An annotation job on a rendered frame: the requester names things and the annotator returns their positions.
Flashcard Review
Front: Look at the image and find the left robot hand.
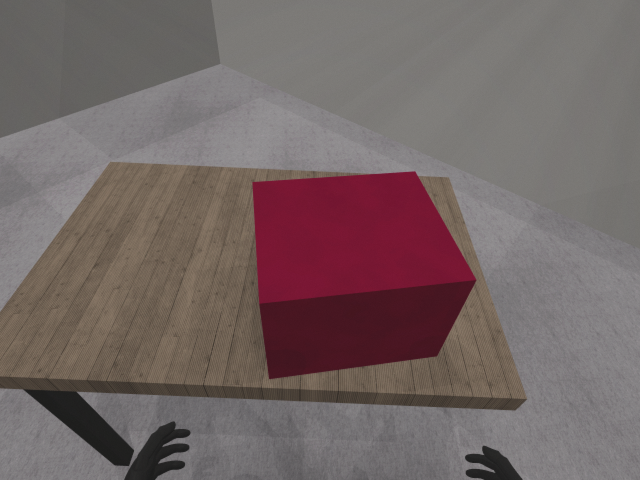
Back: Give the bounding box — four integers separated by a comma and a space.
124, 421, 190, 480

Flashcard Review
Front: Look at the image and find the right robot hand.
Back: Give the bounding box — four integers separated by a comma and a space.
465, 446, 523, 480

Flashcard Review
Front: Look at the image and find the table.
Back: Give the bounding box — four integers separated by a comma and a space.
0, 162, 527, 466

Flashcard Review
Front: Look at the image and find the carton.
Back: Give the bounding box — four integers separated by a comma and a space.
252, 171, 476, 379

